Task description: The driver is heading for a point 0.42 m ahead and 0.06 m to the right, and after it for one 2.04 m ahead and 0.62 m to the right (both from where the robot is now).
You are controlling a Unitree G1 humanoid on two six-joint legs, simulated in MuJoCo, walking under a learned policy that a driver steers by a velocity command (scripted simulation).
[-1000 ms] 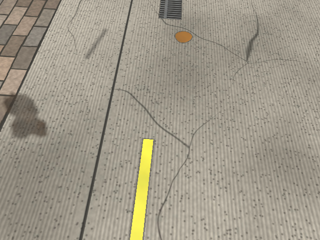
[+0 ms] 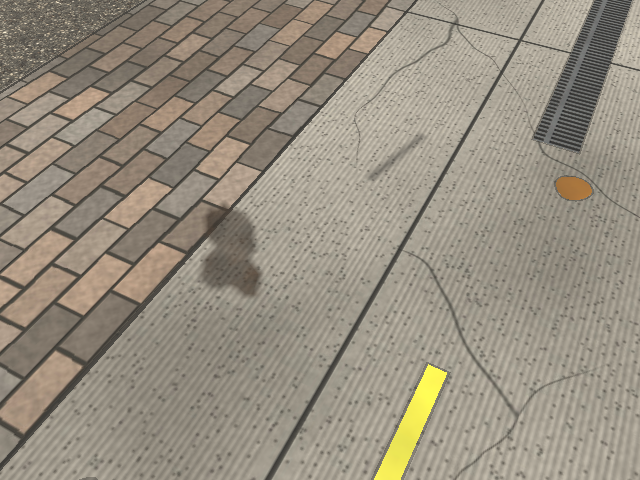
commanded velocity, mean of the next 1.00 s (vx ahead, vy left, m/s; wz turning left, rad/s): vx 0.20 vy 0.00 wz -0.10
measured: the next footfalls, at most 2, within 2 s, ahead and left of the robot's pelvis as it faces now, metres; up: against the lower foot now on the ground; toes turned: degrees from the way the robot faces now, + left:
right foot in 0.16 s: +0.10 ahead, -0.13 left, +0.00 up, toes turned -2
left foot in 0.60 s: +0.38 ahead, +0.07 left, +0.00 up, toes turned +0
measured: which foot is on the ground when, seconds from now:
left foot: down 0.00-0.16, up 0.18-0.58, down 0.60-1.00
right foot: up 0.00-0.14, down 0.16-0.62, up 0.64-1.00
